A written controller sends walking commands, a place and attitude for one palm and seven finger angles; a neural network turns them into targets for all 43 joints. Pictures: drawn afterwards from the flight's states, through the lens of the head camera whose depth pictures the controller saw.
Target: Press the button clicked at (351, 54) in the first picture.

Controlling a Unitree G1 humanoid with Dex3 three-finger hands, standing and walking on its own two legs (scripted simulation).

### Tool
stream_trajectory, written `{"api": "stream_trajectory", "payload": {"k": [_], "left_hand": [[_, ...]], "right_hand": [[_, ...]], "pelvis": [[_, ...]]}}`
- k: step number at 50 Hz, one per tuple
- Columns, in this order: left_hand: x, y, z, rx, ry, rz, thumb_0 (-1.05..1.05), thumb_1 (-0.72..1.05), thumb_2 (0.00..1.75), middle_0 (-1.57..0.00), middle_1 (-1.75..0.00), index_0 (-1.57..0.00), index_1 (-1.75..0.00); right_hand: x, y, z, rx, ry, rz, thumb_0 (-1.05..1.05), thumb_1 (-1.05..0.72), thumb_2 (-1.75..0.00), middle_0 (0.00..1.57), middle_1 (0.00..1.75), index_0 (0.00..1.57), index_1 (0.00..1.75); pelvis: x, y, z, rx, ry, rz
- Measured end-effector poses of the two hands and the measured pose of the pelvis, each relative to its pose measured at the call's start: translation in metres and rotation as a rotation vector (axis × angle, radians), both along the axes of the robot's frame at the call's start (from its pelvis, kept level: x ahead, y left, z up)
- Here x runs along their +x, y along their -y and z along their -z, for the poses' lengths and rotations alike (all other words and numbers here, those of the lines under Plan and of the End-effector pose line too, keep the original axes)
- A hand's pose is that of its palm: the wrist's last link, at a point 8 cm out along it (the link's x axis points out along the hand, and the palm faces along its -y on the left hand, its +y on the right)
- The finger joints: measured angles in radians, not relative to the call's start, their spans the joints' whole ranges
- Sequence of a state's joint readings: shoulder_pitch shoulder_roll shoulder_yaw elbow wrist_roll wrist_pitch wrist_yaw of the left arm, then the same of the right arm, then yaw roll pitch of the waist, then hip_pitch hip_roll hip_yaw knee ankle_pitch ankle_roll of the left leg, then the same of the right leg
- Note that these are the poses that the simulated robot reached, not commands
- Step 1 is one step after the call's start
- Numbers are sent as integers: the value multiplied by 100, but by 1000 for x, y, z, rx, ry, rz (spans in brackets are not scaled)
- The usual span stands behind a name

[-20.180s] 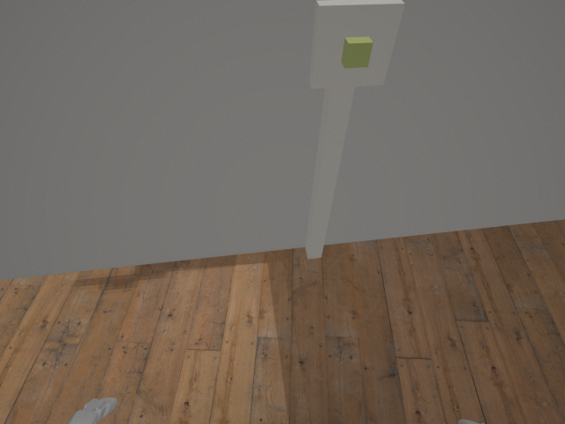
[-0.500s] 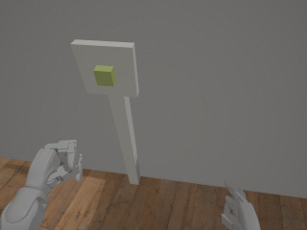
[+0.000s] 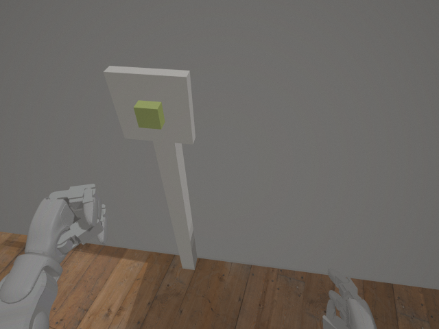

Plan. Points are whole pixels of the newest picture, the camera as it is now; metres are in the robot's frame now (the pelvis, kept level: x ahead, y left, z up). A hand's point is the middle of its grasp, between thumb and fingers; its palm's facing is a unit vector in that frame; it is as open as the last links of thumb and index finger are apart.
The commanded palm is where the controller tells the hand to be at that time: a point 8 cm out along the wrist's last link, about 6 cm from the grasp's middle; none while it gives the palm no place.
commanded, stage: raise the hand and make a fist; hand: left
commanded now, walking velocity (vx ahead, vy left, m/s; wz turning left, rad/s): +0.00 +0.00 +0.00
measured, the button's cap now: (150, 114) +0.52 +0.22 +0.14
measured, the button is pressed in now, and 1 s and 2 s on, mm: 0 0 0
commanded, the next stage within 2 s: aim a knuckle at the button in 0.06 s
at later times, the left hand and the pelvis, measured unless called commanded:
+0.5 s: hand (116, 196) +0.29 +0.22 +0.12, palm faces -0.01 -1.00 -0.05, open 3.1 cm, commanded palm +0.27 +0.26 +0.13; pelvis -0.01 +0.00 +0.00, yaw +0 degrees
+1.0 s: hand (138, 171) +0.35 +0.20 +0.12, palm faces -0.01 -1.00 -0.03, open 3.1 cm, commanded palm +0.34 +0.25 +0.12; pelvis +0.00 +0.00 +0.00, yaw -1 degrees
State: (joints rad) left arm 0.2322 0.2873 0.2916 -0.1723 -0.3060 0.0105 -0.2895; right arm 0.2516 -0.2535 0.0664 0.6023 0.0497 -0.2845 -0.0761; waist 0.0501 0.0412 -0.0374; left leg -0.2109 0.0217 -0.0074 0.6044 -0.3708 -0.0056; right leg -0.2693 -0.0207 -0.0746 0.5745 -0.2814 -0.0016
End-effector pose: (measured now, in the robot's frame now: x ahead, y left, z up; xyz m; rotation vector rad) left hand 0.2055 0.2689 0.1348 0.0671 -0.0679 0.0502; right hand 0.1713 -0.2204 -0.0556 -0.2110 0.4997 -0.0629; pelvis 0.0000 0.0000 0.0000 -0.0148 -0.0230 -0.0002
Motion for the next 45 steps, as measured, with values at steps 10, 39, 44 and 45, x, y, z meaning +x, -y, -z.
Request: {"api": "stream_trajectory", "payload": {"k": [10, 39, 44, 45], "left_hand": [[-2, 5, 8, 5, -67, 38, 2, 90, 90, -130, -150, -130, -150], [100, 8, 20, -29, -77, 46, 2, 90, 90, -130, -150, -130, -150], [110, 10, 18, -23, -65, 45, 2, 90, 90, -130, -150, -130, -150], [113, 12, 16, -25, -58, 48, 2, 90, 90, -130, -150, -130, -150]], "right_hand": [[-6, -5, 3, 23, 5, 3, 1, -90, -89, 20, 30, 20, 30], [-27, 14, 23, -12, -149, 95, 1, -90, -89, 20, 30, 20, 30], [-28, 12, 26, -10, -175, 92, 1, -90, -89, 20, 30, 20, 30], [-28, 11, 27, -9, -179, 91, 1, -90, -89, 20, 30, 20, 30]], "pelvis": [[-8, 0, -1, 2, 10, -1], [4, -4, -1, 10, -53, 19], [4, -3, -1, 10, -58, 15], [4, -3, -1, 10, -60, 15]]}}
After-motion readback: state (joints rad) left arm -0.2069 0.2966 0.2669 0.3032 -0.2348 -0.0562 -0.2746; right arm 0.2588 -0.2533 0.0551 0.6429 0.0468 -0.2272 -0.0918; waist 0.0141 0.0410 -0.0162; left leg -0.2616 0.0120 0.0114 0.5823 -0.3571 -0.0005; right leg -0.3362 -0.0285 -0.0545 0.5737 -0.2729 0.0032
